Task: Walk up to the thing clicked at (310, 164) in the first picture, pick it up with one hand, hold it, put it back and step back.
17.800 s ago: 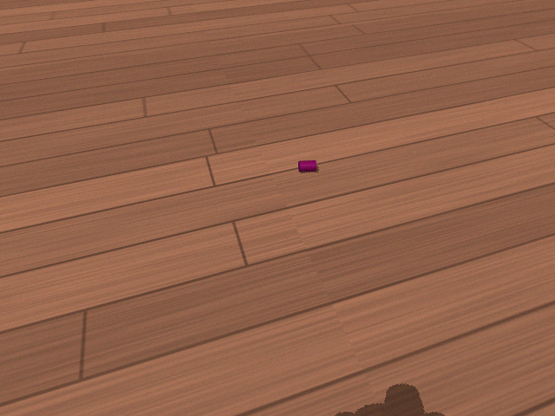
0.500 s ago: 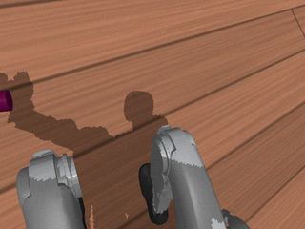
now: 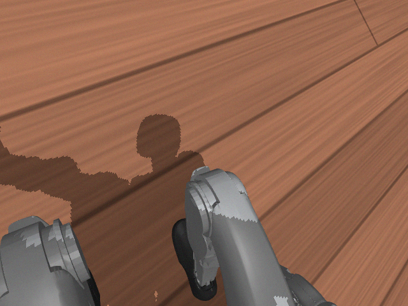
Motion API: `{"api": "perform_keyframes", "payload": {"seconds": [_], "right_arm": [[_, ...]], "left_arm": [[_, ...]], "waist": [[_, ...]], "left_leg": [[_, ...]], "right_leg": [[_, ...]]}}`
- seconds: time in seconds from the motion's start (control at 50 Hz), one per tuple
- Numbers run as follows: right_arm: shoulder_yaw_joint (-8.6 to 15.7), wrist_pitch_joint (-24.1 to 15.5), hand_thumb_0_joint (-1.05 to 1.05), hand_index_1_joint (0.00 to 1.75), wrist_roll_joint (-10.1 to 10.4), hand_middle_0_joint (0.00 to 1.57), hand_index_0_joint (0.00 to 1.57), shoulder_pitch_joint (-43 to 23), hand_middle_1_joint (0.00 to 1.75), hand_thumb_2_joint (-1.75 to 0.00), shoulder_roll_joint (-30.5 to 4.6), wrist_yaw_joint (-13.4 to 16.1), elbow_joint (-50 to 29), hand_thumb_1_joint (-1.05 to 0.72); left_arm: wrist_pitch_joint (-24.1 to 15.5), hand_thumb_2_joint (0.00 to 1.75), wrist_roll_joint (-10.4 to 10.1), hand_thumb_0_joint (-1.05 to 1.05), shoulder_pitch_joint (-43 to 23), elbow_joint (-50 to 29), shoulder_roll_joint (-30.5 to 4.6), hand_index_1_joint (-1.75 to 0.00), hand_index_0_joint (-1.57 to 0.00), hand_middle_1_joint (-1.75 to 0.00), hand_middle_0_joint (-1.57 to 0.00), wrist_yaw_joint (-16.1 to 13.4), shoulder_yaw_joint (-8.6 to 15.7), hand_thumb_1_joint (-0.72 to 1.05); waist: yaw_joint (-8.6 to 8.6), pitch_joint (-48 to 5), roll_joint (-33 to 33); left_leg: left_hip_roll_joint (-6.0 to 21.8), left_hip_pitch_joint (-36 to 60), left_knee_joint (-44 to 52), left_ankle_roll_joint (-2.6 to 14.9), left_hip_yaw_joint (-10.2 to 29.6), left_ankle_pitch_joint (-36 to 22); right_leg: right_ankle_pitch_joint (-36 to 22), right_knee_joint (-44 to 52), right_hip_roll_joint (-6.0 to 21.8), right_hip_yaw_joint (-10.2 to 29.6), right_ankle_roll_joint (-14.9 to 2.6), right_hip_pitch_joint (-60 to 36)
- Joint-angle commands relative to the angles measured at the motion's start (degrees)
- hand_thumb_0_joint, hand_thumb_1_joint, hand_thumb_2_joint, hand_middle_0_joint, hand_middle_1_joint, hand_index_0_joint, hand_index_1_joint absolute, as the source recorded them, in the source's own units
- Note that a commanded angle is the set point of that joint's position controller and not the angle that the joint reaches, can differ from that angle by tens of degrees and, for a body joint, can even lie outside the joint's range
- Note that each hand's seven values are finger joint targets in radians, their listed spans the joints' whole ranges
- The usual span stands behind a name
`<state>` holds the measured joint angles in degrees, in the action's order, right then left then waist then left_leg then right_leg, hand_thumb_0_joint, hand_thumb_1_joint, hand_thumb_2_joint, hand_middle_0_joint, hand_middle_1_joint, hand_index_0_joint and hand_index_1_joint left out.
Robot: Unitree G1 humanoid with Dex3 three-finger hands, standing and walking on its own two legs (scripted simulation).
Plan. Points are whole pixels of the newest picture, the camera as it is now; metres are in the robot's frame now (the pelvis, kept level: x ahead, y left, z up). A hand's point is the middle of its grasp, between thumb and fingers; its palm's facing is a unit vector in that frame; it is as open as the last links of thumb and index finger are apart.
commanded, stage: rest palm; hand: left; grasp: from above
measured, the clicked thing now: out of the picture +0.44 +0.36 -0.27
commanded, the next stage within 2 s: close in 0.98 s
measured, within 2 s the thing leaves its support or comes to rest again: neither
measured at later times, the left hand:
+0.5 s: hand out of the picture +0.43 +0.34 -0.22, palm faces -0.43 -0.10 -0.90, open 14.4 cm
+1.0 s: hand out of the picture +0.43 +0.35 -0.23, palm faces -0.47 -0.13 -0.87, open 14.3 cm
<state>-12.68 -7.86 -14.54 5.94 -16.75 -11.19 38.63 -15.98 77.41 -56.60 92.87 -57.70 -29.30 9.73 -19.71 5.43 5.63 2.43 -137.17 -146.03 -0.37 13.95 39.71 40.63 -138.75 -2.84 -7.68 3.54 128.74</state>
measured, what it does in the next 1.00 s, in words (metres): stands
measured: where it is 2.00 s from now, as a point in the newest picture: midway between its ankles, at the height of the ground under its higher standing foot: (148, 296)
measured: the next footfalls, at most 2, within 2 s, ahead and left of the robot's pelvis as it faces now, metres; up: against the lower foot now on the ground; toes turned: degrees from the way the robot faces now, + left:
none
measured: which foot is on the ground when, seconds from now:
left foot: down 0.00-1.00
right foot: down 0.00-1.00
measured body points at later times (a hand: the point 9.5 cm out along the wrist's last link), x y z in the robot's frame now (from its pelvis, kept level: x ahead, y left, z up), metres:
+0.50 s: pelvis +0.00 +0.00 +0.00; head +0.25 +0.13 +0.35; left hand +0.45 +0.35 -0.17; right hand +0.08 -0.26 -0.06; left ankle +0.06 +0.13 -0.26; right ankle +0.10 -0.12 -0.26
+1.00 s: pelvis +0.00 +0.00 +0.00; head +0.26 +0.13 +0.34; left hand +0.45 +0.36 -0.18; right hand +0.07 -0.26 -0.07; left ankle +0.06 +0.13 -0.26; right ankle +0.10 -0.12 -0.26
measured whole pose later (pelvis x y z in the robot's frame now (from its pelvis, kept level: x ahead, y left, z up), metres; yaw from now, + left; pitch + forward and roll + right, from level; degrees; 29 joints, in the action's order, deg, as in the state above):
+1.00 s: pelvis +0.00 +0.00 +0.00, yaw -2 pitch +27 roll -14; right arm -15.7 -8.5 -15.8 4.2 -18.6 -11.9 37.9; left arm -19.7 75.8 -54.7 93.0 -61.0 -29.6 9.0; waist -19.1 8.6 7.9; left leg 2.4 -135.6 -147.4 -0.8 16.3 40.7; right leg 40.5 -138.5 -3.6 -9.4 3.7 126.8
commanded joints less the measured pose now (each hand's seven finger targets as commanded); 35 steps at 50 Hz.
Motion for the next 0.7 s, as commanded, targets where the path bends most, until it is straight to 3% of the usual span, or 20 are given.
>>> {"api": "perform_keyframes", "payload": {"seconds": [0.0,0.02,0.06,0.1,0.14,0.22,0.26,0.28,0.3,0.38,0.42,0.48,0.52,0.56,0.62,0.64,0.68], "right_arm": [[5.8,0.0,0.0,0.3,0.8,0.2,0.2,9.5,0.3,-0.9,-18.5,1.1,-0.4,-0.9],[6.1,0.4,0.0,0.3,0.8,0.2,0.2,10.4,0.3,-0.9,-19.4,1.2,0.1,-0.9],[5.9,1.1,0.0,0.3,0.5,0.2,0.2,11.4,0.3,-0.9,-18.9,1.1,0.3,-0.9],[5.3,1.3,0.0,0.3,0.3,0.2,0.2,11.0,0.3,-0.9,-18.6,1.0,0.0,-0.9],[5.0,1.5,0.0,0.3,0.3,0.2,0.2,9.5,0.3,-0.9,-18.5,1.2,-0.4,-0.9],[4.6,1.9,0.0,0.3,-0.2,0.2,0.2,8.7,0.3,-0.9,-18.6,1.3,-0.3,-0.89],[4.1,1.8,0.0,0.3,-0.5,0.2,0.2,8.9,0.3,-0.9,-18.4,1.3,0.8,-0.89],[4.1,1.6,0.0,0.3,-0.6,0.2,0.2,8.1,0.3,-0.9,-18.6,1.2,0.2,-0.89],[4.1,1.6,0.0,0.3,-0.6,0.2,0.2,8.4,0.3,-0.9,-18.8,1.2,1.3,-0.89],[3.9,0.7,0.0,0.3,-1.2,0.2,0.2,7.1,0.3,-0.9,-18.9,1.0,1.2,-0.89],[3.8,0.1,0.0,0.3,-1.0,0.2,0.2,7.0,0.3,-0.9,-19.0,1.0,2.3,-0.9],[3.4,-0.5,0.0,0.3,-1.1,0.2,0.2,6.3,0.3,-0.9,-19.3,0.9,1.7,-0.9],[3.3,-1.0,0.0,0.3,-1.1,0.2,0.2,6.6,0.3,-0.9,-19.7,0.5,1.5,-0.9],[3.1,-1.6,0.0,0.3,-1.0,0.2,0.2,5.8,0.3,-0.9,-19.6,0.5,1.1,-0.9],[3.1,-2.1,0.0,0.3,-0.8,0.2,0.2,6.4,0.3,-0.9,-20.3,0.4,0.3,-0.9],[3.0,-2.3,0.0,0.3,-0.5,0.2,0.2,6.3,0.3,-0.9,-20.0,0.3,-0.3,-0.9],[2.9,-2.5,0.0,0.3,-0.7,0.2,0.2,6.2,0.3,-0.9,-20.1,0.2,-0.3,-0.9]], "left_arm": [[-1.0,1.0,-3.4,0.0,-11.7,-8.7,-15.4,-0.92,-0.06,-0.89,-0.09,0.3,0.8,-0.56],[-1.4,1.01,-2.9,0.0,-10.9,-7.6,-17.7,-0.92,-0.06,-0.89,-0.09,0.6,2.2,-0.57],[-2.5,1.01,-2.5,0.0,-10.1,-8.4,-17.9,-0.92,-0.06,-0.89,-0.09,1.0,2.7,-0.57],[-3.9,1.03,-2.8,0.0,-11.9,-9.1,-17.2,-0.92,-0.05,-0.89,-0.09,1.1,2.1,-0.59],[-5.2,1.04,-2.8,0.0,-11.2,-9.7,-16.2,-0.93,-0.04,-0.89,-0.08,0.6,1.0,-0.59],[-6.8,1.02,-1.4,0.0,-12.8,-9.1,-16.7,-0.93,-0.05,-0.9,-0.08,-1.4,0.2,-0.56],[-6.8,1.04,-1.0,0.0,-13.7,-8.8,-16.1,-0.93,-0.05,-0.89,-0.08,-2.7,-0.6,-0.57],[-6.4,1.03,0.2,0.0,-12.5,-6.3,-15.9,-0.93,-0.05,-0.9,-0.08,-3.2,-1.1,-0.57],[-6.5,1.02,-0.4,0.0,-13.5,-7.7,-16.1,-0.92,-0.05,-0.89,-0.08,-4.0,-0.8,-0.55],[-4.5,1.02,1.1,0.0,-12.9,-4.1,-15.2,-0.93,-0.05,-0.9,-0.08,-6.1,-2.4,-0.55],[-3.6,1.01,-0.3,0.0,-15.1,-6.0,-15.3,-0.91,-0.06,-0.89,-0.09,-7.1,-2.1,-0.55],[-2.1,0.99,0.4,0.0,-14.2,-2.7,-15.2,-0.92,-0.07,-0.9,-0.1,-7.5,-2.6,-0.53],[-1.5,0.98,-0.4,0.0,-14.8,-2.3,-14.5,-0.92,-0.07,-0.91,-0.09,-7.3,-3.1,-0.52],[-0.9,0.99,-0.4,0.0,-14.7,-2.1,-14.7,-0.93,-0.07,-0.92,-0.09,-6.8,-3.4,-0.53],[-0.5,0.98,-0.8,0.0,-13.3,-1.8,-18.1,-0.94,-0.07,-0.92,-0.09,-6.1,-0.9,-0.52],[-0.5,0.99,-1.3,0.0,-13.9,-2.7,-16.5,-0.94,-0.06,-0.92,-0.08,-5.7,-1.7,-0.54],[-0.8,0.98,-2.2,0.0,-13.9,-3.0,-16.7,-0.94,-0.07,-0.93,-0.08,-5.0,-1.2,-0.53]], "waist": [[0.52,-38.6,-27.3],[0.19,-37.4,-26.8],[0.41,-37.2,-26.5],[-0.54,-36.1,-25.2],[0.3,-36.6,-26.3],[0.21,-35.7,-26.3],[0.03,-35.1,-26.5],[-0.34,-34.4,-26.5],[-0.04,-34.7,-26.8],[-0.34,-33.4,-26.3],[0.06,-34.2,-27.0],[-0.32,-33.9,-28.0],[-1.36,-32.5,-27.4],[-1.14,-32.9,-28.0],[-0.91,-33.7,-27.4],[-1.06,-33.8,-27.1],[-1.32,-32.5,-27.4]], "left_leg": [[0.2,33.5,14.0,1.07,-6.6,-14.6],[0.2,32.5,13.4,0.98,-6.4,-14.5],[0.4,33.1,13.2,0.94,-6.4,-15.4],[0.4,31.6,12.6,1.29,-6.4,-13.7],[0.5,32.5,13.1,1.1,-6.2,-13.8],[0.6,31.8,13.5,1.03,-5.9,-11.3],[0.6,32.3,13.7,0.99,-5.9,-10.9],[0.7,32.8,13.4,0.91,-5.9,-11.0],[0.7,32.4,13.8,0.82,-5.7,-11.4],[0.8,31.4,13.4,0.88,-5.9,-10.7],[0.7,31.6,13.7,0.78,-5.9,-10.8],[0.8,32.0,14.5,0.55,-5.5,-10.0],[0.7,31.3,14.2,0.63,-5.2,-9.3],[0.7,31.9,14.2,0.7,-5.2,-9.3],[0.9,31.2,13.5,0.92,-5.5,-10.6],[0.8,31.2,13.5,0.83,-5.4,-11.3],[0.8,31.2,13.8,0.72,-5.1,-10.5]], "right_leg": [[-18.1,12.6,-1.8,-5.9,-4.49,-18.9],[-17.7,12.4,-1.8,-6.2,-4.74,-18.4],[-18.2,12.7,-1.8,-5.9,-4.57,-19.6],[-17.4,13.3,-1.9,-5.7,-4.38,-19.7],[-17.4,13.5,-2.2,-6.0,-4.43,-20.1],[-14.9,13.1,-2.3,-6.5,-4.49,-18.7],[-14.6,13.1,-2.5,-6.7,-4.35,-17.9],[-14.7,12.6,-2.5,-6.8,-4.44,-17.2],[-15.0,12.6,-2.7,-7.1,-4.43,-17.0],[-14.9,12.5,-2.9,-6.8,-4.51,-16.5],[-14.9,12.7,-2.9,-6.9,-4.63,-16.3],[-14.4,12.0,-3.0,-7.4,-4.88,-15.7],[-14.1,11.7,-2.7,-7.8,-4.56,-15.0],[-14.4,11.7,-2.7,-7.6,-4.65,-15.2],[-15.6,11.6,-2.7,-7.0,-4.41,-17.4],[-16.1,11.5,-2.6,-7.1,-4.38,-17.6],[-15.3,11.6,-2.4,-7.6,-4.4,-16.6]]}}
